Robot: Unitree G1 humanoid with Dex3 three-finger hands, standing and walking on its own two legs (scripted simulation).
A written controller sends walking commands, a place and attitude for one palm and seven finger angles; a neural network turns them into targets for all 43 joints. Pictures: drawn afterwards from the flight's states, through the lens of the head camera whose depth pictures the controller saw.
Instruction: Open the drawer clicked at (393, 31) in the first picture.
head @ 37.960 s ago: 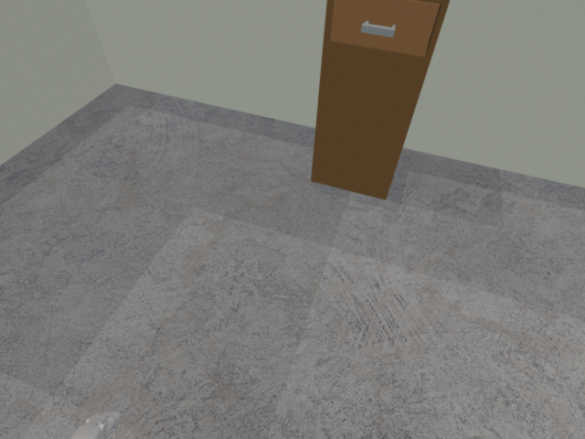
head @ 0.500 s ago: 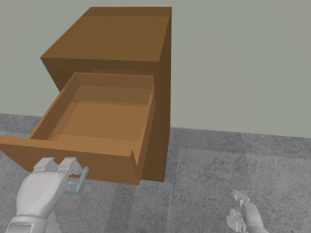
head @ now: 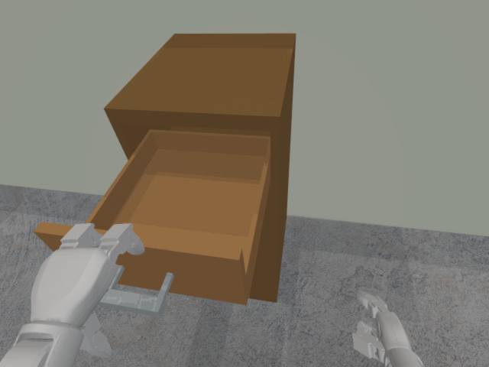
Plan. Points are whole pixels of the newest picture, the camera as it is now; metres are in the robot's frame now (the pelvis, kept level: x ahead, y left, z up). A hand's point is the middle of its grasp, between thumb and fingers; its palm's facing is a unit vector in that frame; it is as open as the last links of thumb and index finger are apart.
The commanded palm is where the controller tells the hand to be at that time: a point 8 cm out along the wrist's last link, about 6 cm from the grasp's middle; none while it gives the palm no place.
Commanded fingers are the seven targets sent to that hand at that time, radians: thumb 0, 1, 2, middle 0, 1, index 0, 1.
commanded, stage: lift the hand off the handle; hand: left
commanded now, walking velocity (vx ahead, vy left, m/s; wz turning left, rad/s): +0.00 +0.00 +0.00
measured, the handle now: (137, 288) +0.21 +0.23 +0.02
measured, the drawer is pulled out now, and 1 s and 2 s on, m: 0.30 0.30 0.30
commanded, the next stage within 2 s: draw the hand back to the body in 0.44 s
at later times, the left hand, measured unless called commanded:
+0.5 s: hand (95, 256) +0.19 +0.22 +0.17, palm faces +0.15 -0.11 -0.98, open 13.9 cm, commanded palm +0.14 +0.22 +0.22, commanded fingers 0.00 -0.50 0.30 -0.30 -1.20 -0.30 -1.20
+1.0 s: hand (92, 277) +0.17 +0.22 +0.15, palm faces +0.05 -0.09 -0.99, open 13.9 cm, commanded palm +0.13 +0.23 +0.21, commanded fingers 0.00 -0.50 0.30 -0.30 -1.20 -0.30 -1.20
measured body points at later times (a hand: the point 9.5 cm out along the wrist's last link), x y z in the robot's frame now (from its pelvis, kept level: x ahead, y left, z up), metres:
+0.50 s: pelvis -0.01 +0.00 +0.01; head -0.03 -0.04 +0.46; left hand +0.17 +0.23 +0.22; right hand +0.22 -0.18 -0.07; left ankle +0.01 +0.06 -0.73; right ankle -0.02 -0.10 -0.73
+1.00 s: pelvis -0.01 -0.02 +0.01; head -0.02 -0.06 +0.46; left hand +0.16 +0.22 +0.21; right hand +0.22 -0.22 -0.07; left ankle +0.01 +0.06 -0.73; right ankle -0.02 -0.10 -0.73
